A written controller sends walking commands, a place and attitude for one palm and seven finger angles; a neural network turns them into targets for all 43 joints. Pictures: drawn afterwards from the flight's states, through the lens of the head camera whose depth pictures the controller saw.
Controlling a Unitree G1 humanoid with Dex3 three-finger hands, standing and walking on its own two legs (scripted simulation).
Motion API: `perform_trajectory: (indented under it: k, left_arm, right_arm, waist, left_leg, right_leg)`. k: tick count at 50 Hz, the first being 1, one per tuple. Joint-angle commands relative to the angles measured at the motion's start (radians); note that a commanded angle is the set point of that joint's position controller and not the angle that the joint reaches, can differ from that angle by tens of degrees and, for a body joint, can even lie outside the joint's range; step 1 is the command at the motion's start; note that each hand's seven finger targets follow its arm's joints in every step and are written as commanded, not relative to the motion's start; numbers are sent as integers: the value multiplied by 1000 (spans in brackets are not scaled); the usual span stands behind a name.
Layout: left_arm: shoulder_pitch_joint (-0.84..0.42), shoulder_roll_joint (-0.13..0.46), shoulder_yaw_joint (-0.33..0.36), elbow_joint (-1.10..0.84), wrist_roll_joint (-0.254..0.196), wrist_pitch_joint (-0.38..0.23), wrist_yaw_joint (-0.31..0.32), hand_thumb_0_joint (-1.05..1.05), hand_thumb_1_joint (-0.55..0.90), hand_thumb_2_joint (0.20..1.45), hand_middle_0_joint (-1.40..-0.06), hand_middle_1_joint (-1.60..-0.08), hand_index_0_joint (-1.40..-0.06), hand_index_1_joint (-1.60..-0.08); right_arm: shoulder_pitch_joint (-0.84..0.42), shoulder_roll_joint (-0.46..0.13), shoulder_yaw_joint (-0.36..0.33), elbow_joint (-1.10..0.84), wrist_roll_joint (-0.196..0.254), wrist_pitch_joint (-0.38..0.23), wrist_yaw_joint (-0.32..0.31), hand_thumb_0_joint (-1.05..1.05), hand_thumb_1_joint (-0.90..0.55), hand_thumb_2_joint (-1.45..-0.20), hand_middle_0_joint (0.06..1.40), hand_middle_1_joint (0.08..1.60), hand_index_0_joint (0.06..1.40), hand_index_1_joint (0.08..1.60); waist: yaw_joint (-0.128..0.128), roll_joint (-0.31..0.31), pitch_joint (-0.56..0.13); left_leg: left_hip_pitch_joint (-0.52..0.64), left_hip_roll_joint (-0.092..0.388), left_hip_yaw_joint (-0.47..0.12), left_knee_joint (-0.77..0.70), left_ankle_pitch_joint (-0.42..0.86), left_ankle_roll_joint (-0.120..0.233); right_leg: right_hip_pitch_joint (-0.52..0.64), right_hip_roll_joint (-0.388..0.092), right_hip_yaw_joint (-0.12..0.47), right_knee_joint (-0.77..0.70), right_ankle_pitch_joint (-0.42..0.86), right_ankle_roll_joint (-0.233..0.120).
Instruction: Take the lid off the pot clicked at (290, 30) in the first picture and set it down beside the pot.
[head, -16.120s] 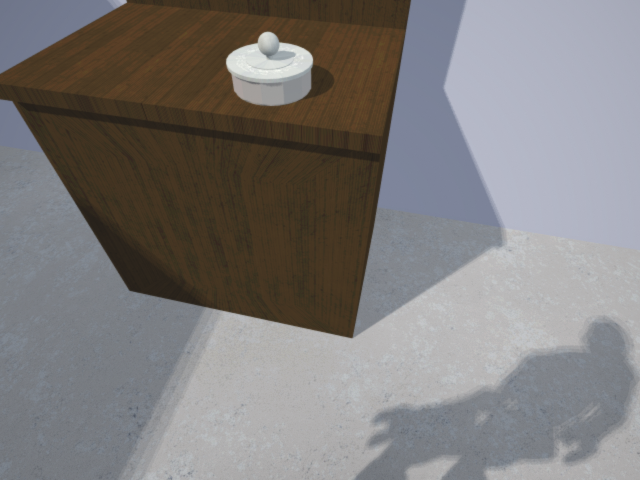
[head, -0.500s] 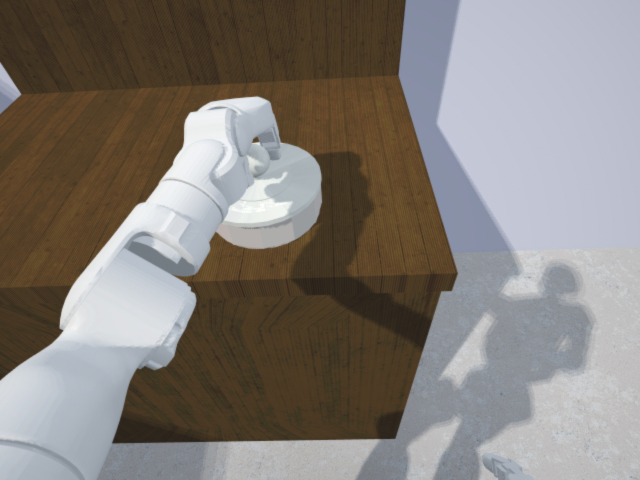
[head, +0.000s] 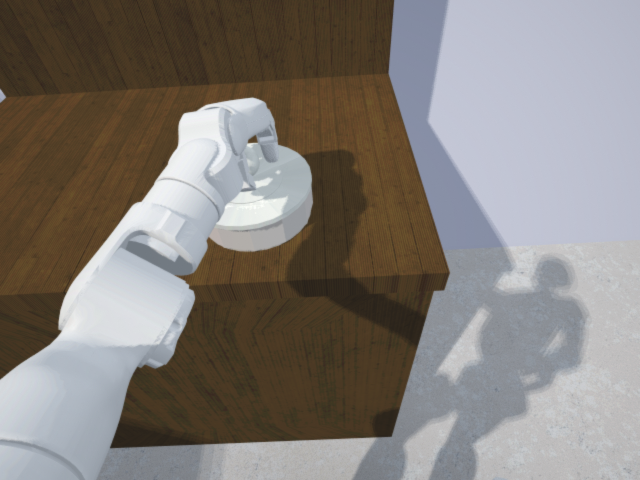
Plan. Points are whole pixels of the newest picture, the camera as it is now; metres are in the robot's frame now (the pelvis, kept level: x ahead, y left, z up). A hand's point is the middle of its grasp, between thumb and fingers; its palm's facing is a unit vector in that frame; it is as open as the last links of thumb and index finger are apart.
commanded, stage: close the fingers and squeeze the knob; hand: left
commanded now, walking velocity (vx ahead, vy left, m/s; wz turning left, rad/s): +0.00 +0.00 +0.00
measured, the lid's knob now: (243, 162) +0.49 +0.10 +0.16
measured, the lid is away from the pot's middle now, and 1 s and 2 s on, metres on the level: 0.00 0.01 0.00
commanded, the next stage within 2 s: lift the lid straight up in 1.30 s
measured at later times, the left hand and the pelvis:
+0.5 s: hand (238, 166) +0.45 +0.09 +0.18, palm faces -0.36 -0.07 -0.93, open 7.2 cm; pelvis +0.00 +0.00 +0.00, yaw +0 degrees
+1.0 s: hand (239, 165) +0.45 +0.09 +0.18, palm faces -0.36 -0.07 -0.93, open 6.9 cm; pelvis +0.00 +0.00 +0.00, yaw +0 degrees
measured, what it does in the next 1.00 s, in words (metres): stands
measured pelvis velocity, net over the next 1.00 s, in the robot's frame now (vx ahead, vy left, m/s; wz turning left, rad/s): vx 0.00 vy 0.00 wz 0.00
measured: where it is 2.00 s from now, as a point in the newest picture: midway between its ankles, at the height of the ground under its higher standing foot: outside the picture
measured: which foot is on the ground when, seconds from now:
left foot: down 0.00-1.00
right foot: down 0.00-1.00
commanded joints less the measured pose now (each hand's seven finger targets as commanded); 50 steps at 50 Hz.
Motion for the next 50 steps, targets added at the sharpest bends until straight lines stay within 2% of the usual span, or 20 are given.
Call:
perform_trajectory:
  k: [1,2,6,9,10,12,17,19,24,26,30,32,34,36,40,43,44,47,48,50]
  left_arm:
    - [-585,242,83,-199,43,-14,54,0,129,988,-612,-953,-612,-953]
    - [-580,200,47,-211,47,-10,52,0,141,981,-617,-961,-617,-961]
    - [-510,149,12,-147,36,17,44,0,191,947,-642,-986,-642,-986]
    - [-583,150,17,-231,15,10,39,0,231,918,-662,-1002,-662,-1002]
    - [-608,201,54,-258,19,3,42,0,244,907,-670,-1006,-670,-1006]
    - [-616,220,62,-270,27,-1,42,0,271,884,-684,-1014,-684,-1014]
    - [-549,187,35,-138,30,19,38,0,343,818,-724,-1028,-724,-1028]
    - [-609,165,19,-175,19,8,38,0,373,788,-742,-1031,-742,-1031]
    - [-595,224,74,-222,31,-1,45,0,453,699,-787,-1033,-787,-1033]
    - [-574,179,32,-194,36,1,37,0,488,657,-806,-1032,-806,-1032]
    - [-568,230,70,-219,32,-1,41,0,563,558,-846,-1025,-846,-1025]
    - [-557,193,38,-193,29,7,34,0,606,498,-867,-1020,-867,-1020]
    - [-559,179,36,-223,19,5,35,0,653,427,-888,-1013,-888,-1013]
    - [-567,174,26,-216,28,7,37,0,587,523,-842,-1007,-844,-1007]
    - [-552,238,76,-185,35,8,41,0,560,590,-808,-999,-813,-1000]
    - [-556,185,30,-179,34,10,38,0,577,601,-809,-998,-815,-999]
    - [-575,206,53,-204,30,4,41,0,586,604,-811,-999,-817,-999]
    - [-566,228,63,-156,42,9,44,0,612,614,-820,-1004,-829,-1001]
    - [-569,194,32,-145,41,12,41,0,621,619,-824,-1006,-833,-1003]
    - [-583,198,41,-179,36,5,42,0,640,628,-833,-1010,-842,-1007]
  right_arm:
    - [-81,-105,-29,-138,-4,-49,-9,0,-900,-900,200,300,200,300]
    - [-79,-102,-31,-140,-1,-48,-6,0,-900,-900,200,300,200,300]
    - [-88,-110,-28,-140,6,-30,2,0,-900,-900,200,300,200,300]
    - [-93,-107,-33,-147,1,-34,1,0,-900,-900,200,300,200,300]
    - [-97,-108,-32,-149,-2,-39,-1,0,-900,-900,200,300,200,300]
    - [-105,-101,-29,-148,-3,-47,-6,0,-900,-900,200,300,200,300]
    - [-99,-104,-24,-130,4,-30,-9,0,-900,-900,200,300,200,300]
    - [-99,-106,-27,-129,2,-30,-11,0,-900,-900,200,300,200,300]
    - [-95,-104,-27,-141,-9,-35,-9,0,-900,-900,200,300,200,300]
    - [-106,-98,-24,-144,-3,-32,-10,0,-900,-900,200,300,200,300]
    - [-106,-104,-27,-148,-3,-36,-8,0,-900,-900,200,300,200,300]
    - [-106,-102,-24,-141,3,-31,-9,0,-900,-900,200,300,200,300]
    - [-102,-104,-30,-145,1,-33,-6,0,-900,-900,200,300,200,300]
    - [-101,-106,-27,-139,1,-32,-6,0,-900,-900,200,300,200,300]
    - [-99,-109,-24,-141,-3,-31,-10,0,-900,-900,200,300,200,300]
    - [-98,-103,-26,-139,2,-35,-13,0,-900,-900,200,300,200,300]
    - [-90,-108,-31,-136,-1,-34,-12,0,-900,-900,200,300,200,300]
    - [-93,-108,-25,-132,0,-32,-16,0,-900,-900,200,300,200,300]
    - [-95,-106,-23,-132,3,-32,-16,0,-900,-900,200,300,200,300]
    - [-96,-106,-27,-138,1,-33,-14,0,-900,-900,200,300,200,300]
  waist:
    - [20,-122,-398]
    - [14,-128,-399]
    - [8,-137,-315]
    - [2,-109,-368]
    - [5,-117,-404]
    - [10,-115,-442]
    - [4,-172,-298]
    - [-6,-152,-321]
    - [15,-105,-421]
    - [7,-134,-392]
    - [15,-136,-390]
    - [10,-152,-343]
    - [13,-138,-353]
    - [7,-118,-352]
    - [16,-144,-363]
    - [9,-140,-344]
    - [10,-141,-371]
    - [9,-145,-337]
    - [3,-147,-326]
    - [6,-132,-352]
  left_leg:
    - [230,-2,-49,25,375,17]
    - [239,-1,-46,26,390,17]
    - [209,-1,-41,19,356,15]
    - [251,-1,-50,26,375,15]
    - [267,0,-52,29,376,16]
    - [273,-4,-52,38,404,18]
    - [190,-9,-37,13,278,18]
    - [206,-8,-41,12,273,16]
    - [244,-3,-49,30,361,12]
    - [231,-5,-43,31,357,15]
    - [230,-4,-42,29,362,19]
    - [207,-7,-37,19,333,18]
    - [229,-2,-41,21,351,18]
    - [243,-1,-45,22,360,15]
    - [209,-4,-42,17,324,16]
    - [214,-6,-36,15,301,18]
    - [223,0,-41,17,322,17]
    - [197,-5,-35,12,285,18]
    - [194,-7,-34,13,286,18]
    - [218,-2,-38,15,297,16]
  right_leg:
    - [89,31,9,-16,428,-24]
    - [84,30,7,-17,432,-22]
    - [45,35,-1,-26,401,-23]
    - [49,34,1,-25,409,-25]
    - [65,33,5,-21,415,-23]
    - [89,31,11,-12,447,-22]
    - [47,35,0,-32,385,-22]
    - [42,33,1,-32,379,-25]
    - [91,29,8,-14,431,-27]
    - [78,30,7,-16,432,-23]
    - [91,31,9,-19,439,-23]
    - [76,32,4,-25,425,-22]
    - [69,33,3,-28,415,-24]
    - [50,35,1,-26,407,-25]
    - [87,34,5,-23,410,-25]
    - [64,34,5,-30,392,-23]
    - [74,33,2,-27,397,-26]
    - [68,34,5,-29,387,-25]
    - [60,34,4,-29,391,-25]
    - [59,34,5,-28,382,-24]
